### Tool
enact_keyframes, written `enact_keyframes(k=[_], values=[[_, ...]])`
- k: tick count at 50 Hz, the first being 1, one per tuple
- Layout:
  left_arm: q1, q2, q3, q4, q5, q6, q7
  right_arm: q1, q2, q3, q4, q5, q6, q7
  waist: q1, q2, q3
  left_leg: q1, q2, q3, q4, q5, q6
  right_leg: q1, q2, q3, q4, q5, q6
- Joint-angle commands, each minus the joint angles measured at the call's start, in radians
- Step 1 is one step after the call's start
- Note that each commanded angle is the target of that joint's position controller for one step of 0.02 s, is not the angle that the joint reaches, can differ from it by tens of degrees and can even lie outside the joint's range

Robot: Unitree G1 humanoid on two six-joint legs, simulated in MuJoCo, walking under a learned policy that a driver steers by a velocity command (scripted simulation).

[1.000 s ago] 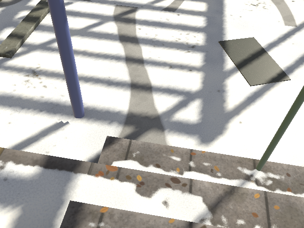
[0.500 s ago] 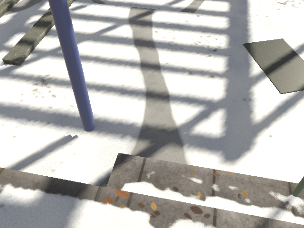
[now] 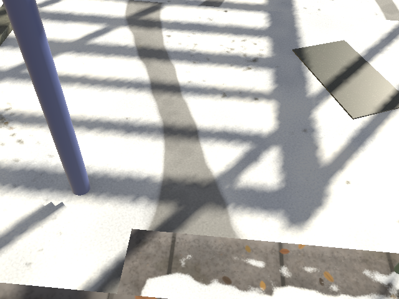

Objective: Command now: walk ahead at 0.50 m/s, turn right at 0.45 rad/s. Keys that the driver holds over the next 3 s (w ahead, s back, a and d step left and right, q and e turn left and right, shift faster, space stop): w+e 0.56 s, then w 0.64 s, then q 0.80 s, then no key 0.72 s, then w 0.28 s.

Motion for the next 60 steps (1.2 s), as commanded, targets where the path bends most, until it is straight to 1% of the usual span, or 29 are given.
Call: enact_keyframes(k=[1,3,6,8,14,16,19,21,22,23,24,25,27,28,29,31,33,35,38,42,49,51,52,53,54,55,56,57,60], values=[[0.011,0.001,0.009,-0.064,0.023,-0.011,-0.026,0.007,-0.138,-0.032,-0.022,-0.011,-0.026,-0.047,0.015,0.171,-0.006,0.033,0.269,-0.182,-0.208,0.491,0.137,0.010,-0.040,0.063,-0.282,0.158,0.007],[0.057,0.018,0.015,-0.051,0.014,-0.004,-0.051,0.040,-0.188,-0.045,-0.016,-0.005,-0.031,-0.045,0.021,0.128,-0.044,0.119,0.327,-0.222,-0.161,0.494,0.174,-0.038,-0.035,0.085,-0.234,0.221,-0.012],[-0.108,0.067,0.035,-0.111,0.000,-0.002,-0.065,0.089,-0.123,-0.039,-0.004,0.019,-0.030,-0.043,-0.020,0.069,0.054,0.234,0.313,-0.204,-0.142,0.217,0.114,-0.254,-0.039,0.180,-0.326,0.315,-0.045],[-0.193,0.070,0.036,-0.141,-0.006,-0.014,-0.082,0.128,-0.119,-0.037,0.010,0.006,-0.025,-0.052,-0.056,0.113,0.110,0.261,0.320,-0.182,-0.113,0.231,0.076,-0.306,-0.020,0.174,-0.399,0.370,-0.062],[-0.353,-0.016,0.003,-0.202,0.009,-0.019,-0.143,0.120,-0.127,-0.034,-0.022,0.012,-0.001,-0.088,-0.121,0.068,0.139,-0.010,0.277,0.041,0.022,-0.002,0.019,0.086,0.005,-0.027,-0.725,0.706,-0.032],[-0.411,-0.008,-0.003,-0.225,-0.013,-0.016,-0.149,0.121,-0.170,-0.049,-0.030,0.023,0.009,-0.092,-0.158,0.087,0.173,0.027,0.287,0.047,0.091,-0.012,0.007,0.101,0.008,-0.051,-0.817,0.641,-0.019],[-0.402,0.024,-0.002,-0.209,-0.007,-0.022,-0.150,0.153,-0.186,-0.058,-0.022,0.041,0.028,-0.090,-0.169,0.107,0.182,0.173,0.326,0.025,0.278,0.186,-0.002,0.112,-0.010,-0.088,-0.964,0.527,-0.036],[-0.144,0.100,0.039,-0.104,0.011,-0.029,-0.128,0.142,-0.211,-0.062,-0.012,0.039,0.035,-0.083,-0.024,0.086,0.034,0.122,0.304,0.064,0.640,0.450,-0.015,0.479,0.065,-0.178,-0.994,0.505,-0.087],[0.038,0.199,0.077,-0.042,0.013,-0.024,-0.109,0.130,-0.222,-0.065,-0.011,0.040,0.021,-0.078,0.077,0.038,-0.064,-0.087,0.244,0.077,0.963,0.280,-0.069,0.815,0.035,-0.137,-0.943,0.652,-0.140],[0.128,0.307,0.078,0.004,0.036,-0.032,-0.106,0.229,-0.084,-0.033,-0.041,0.012,-0.005,-0.062,0.038,-0.279,-0.246,-0.562,0.114,0.015,1.500,-0.652,-0.138,1.319,-0.126,0.054,-0.557,1.097,-0.269],[0.211,0.286,0.071,-0.001,0.005,-0.024,-0.115,0.265,-0.163,-0.029,-0.075,0.037,-0.047,-0.040,0.091,-0.232,-0.526,-0.644,0.118,-0.182,1.569,-0.648,-0.154,1.463,-0.229,0.288,-0.544,0.897,-0.422],[0.312,0.292,0.081,0.028,-0.007,0.003,-0.103,0.097,-0.168,-0.027,-0.174,0.078,-0.063,-0.039,0.148,-0.190,-0.578,-0.737,0.086,-0.194,1.484,-0.587,-0.154,1.436,-0.315,0.498,-0.821,0.356,-0.478],[0.106,0.218,0.051,-0.003,-0.001,0.007,-0.079,-0.099,-0.163,-0.019,-0.221,0.081,-0.033,-0.089,0.074,0.083,-0.281,-0.826,0.121,-0.143,1.314,-0.329,-0.135,1.059,-0.304,0.619,-1.052,-0.157,-0.378],[-0.044,0.208,0.042,-0.054,0.035,-0.018,-0.083,-0.075,-0.162,-0.023,-0.220,0.063,-0.018,-0.104,0.000,0.112,-0.195,-0.753,0.148,-0.204,1.270,-0.263,-0.119,0.832,-0.333,0.688,-1.025,-0.099,-0.390],[-0.147,0.131,0.015,-0.087,0.045,-0.045,-0.097,-0.005,-0.189,-0.038,-0.182,0.042,-0.009,-0.105,-0.066,0.179,-0.135,-0.622,0.177,-0.257,1.027,-0.076,-0.092,0.610,-0.295,0.559,-0.991,0.000,-0.341],[-0.192,0.113,0.004,-0.076,0.031,-0.058,-0.083,-0.027,-0.195,-0.060,-0.196,0.006,0.000,-0.109,-0.096,0.103,-0.009,-0.431,0.184,-0.223,0.722,0.032,-0.109,0.313,-0.134,0.310,-1.013,0.175,-0.276],[-0.131,0.123,0.008,-0.033,0.044,-0.042,-0.043,-0.083,-0.111,-0.039,-0.226,-0.028,-0.004,-0.098,-0.084,0.011,-0.048,-0.233,0.135,-0.138,0.539,0.214,-0.139,0.211,-0.044,0.159,-0.976,0.435,-0.249],[-0.088,0.148,0.018,-0.023,0.056,-0.042,-0.045,0.050,-0.118,-0.047,-0.156,0.010,-0.002,-0.070,-0.107,-0.057,-0.112,-0.121,0.093,-0.116,0.606,0.407,-0.134,0.207,-0.048,0.127,-0.930,0.479,-0.256],[0.102,0.057,0.002,0.024,-0.009,-0.062,-0.032,-0.216,-0.183,-0.063,-0.277,0.033,0.002,-0.048,0.004,-0.014,0.007,-0.620,0.148,-0.279,0.422,0.460,-0.074,0.556,-0.120,0.334,-0.833,0.038,-0.272],[0.099,0.094,0.005,0.002,0.008,-0.064,-0.003,-0.297,-0.148,-0.050,-0.319,0.005,-0.017,0.005,0.021,-0.018,0.052,-0.478,0.103,-0.260,0.150,0.732,-0.055,0.404,-0.065,0.298,-0.724,-0.250,-0.250],[0.114,0.145,0.017,-0.031,0.013,-0.008,0.017,-0.284,-0.141,-0.047,-0.355,0.043,0.001,0.030,0.066,-0.032,0.080,-0.237,0.117,-0.208,-0.119,0.501,-0.029,0.425,-0.047,0.311,-0.488,-0.170,-0.170],[0.146,0.098,0.005,0.011,0.012,-0.013,0.007,-0.061,-0.190,-0.078,-0.262,0.031,-0.009,0.018,-0.025,0.052,0.031,0.018,0.104,-0.133,-0.169,0.520,0.002,0.383,0.028,0.224,-0.217,-0.124,-0.109],[0.163,0.063,-0.003,0.059,0.009,-0.027,-0.014,0.179,-0.236,-0.093,-0.195,0.011,0.000,0.012,-0.127,0.082,-0.064,0.330,0.179,-0.191,-0.027,0.673,0.034,0.180,0.095,0.165,0.124,-0.289,-0.047],[0.306,-0.025,-0.021,0.082,0.002,-0.054,-0.043,0.305,-0.278,-0.090,-0.144,0.005,0.002,0.023,-0.103,0.345,-0.213,0.659,0.294,-0.294,0.246,0.809,0.099,-0.148,0.217,0.108,0.647,-0.763,0.022],[0.363,0.023,-0.024,0.039,-0.024,-0.081,-0.044,0.330,-0.322,-0.104,-0.116,0.048,0.024,0.035,-0.082,0.470,-0.300,0.698,0.388,-0.576,0.088,0.578,0.170,-0.292,0.170,0.082,0.826,-0.670,0.063],[0.223,0.047,-0.023,-0.032,-0.054,-0.090,-0.028,0.328,-0.342,-0.109,-0.087,0.070,0.044,0.030,-0.094,0.431,-0.254,0.675,0.457,-0.778,-0.106,0.152,0.227,-0.441,0.144,0.023,0.796,-0.523,0.064],[0.015,0.073,-0.017,-0.059,-0.044,-0.075,-0.003,0.236,-0.205,-0.069,-0.094,0.048,0.053,0.011,-0.107,0.153,-0.096,0.519,0.382,-0.725,-0.213,-0.030,0.172,-0.504,0.074,-0.070,0.730,-0.395,0.041],[-0.059,0.063,-0.022,-0.099,-0.039,-0.059,0.012,0.155,-0.217,-0.060,-0.100,0.022,0.046,-0.001,-0.089,0.180,-0.036,0.351,0.396,-0.719,-0.220,-0.006,0.192,-0.470,0.047,-0.074,0.712,-0.320,0.035],[-0.045,0.014,-0.026,-0.108,0.004,-0.041,0.000,0.004,-0.062,0.004,-0.089,-0.007,0.005,0.000,0.034,0.128,0.041,-0.031,0.290,-0.502,-0.165,0.106,0.144,-0.284,-0.046,0.023,0.435,-0.138,-0.049]])
Next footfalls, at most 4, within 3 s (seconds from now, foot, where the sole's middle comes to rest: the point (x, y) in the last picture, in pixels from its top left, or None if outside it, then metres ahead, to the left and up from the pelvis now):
0.44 right None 0.37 -0.23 -0.92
1.02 left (215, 270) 0.74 -0.07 -1.07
1.48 right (275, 250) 0.85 -0.33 -1.07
1.88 left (210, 240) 0.88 -0.05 -1.06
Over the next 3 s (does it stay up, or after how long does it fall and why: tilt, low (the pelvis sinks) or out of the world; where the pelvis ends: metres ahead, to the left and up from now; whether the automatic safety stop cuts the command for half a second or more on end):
stays up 0.91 -0.24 -0.44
